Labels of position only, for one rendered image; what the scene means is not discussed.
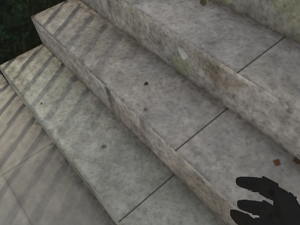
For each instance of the robot right hand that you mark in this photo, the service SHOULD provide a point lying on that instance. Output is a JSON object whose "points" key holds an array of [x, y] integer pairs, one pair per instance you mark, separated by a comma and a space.
{"points": [[285, 209]]}

